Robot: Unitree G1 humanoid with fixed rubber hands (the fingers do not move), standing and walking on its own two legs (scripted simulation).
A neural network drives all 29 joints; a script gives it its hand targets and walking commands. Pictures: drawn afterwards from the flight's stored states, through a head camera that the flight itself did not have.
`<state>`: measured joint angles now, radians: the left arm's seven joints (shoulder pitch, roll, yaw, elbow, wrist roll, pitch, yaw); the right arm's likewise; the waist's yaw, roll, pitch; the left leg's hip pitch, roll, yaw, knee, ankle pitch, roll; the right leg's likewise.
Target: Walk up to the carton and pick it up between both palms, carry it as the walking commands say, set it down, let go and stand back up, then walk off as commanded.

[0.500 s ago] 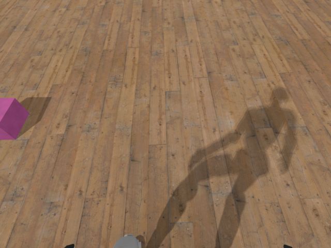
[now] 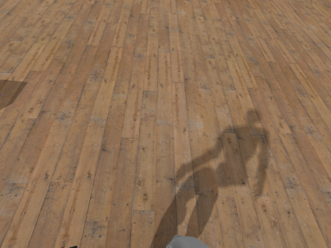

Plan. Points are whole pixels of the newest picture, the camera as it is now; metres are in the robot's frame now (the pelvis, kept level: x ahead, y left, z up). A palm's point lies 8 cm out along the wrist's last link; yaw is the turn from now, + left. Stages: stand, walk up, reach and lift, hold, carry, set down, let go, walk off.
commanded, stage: walk off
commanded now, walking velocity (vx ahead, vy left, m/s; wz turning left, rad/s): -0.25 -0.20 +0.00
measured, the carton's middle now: out of the picture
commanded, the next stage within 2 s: stand in 1.50 s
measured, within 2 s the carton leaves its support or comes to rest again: neither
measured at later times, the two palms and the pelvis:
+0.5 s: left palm out of the picture -0.06 +0.12 -0.11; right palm out of the picture -0.08 -0.43 -0.14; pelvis -0.12 -0.14 +0.00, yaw -1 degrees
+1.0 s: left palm out of the picture -0.19 +0.04 -0.15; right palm out of the picture -0.22 -0.49 -0.09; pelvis -0.23 -0.22 +0.01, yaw +0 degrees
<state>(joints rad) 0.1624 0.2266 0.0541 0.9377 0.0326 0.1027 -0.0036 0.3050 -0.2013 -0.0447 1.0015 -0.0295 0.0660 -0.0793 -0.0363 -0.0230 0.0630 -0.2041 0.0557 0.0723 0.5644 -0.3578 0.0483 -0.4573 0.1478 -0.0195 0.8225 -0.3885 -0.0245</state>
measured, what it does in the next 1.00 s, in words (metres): walks backwards: right foot, then left foot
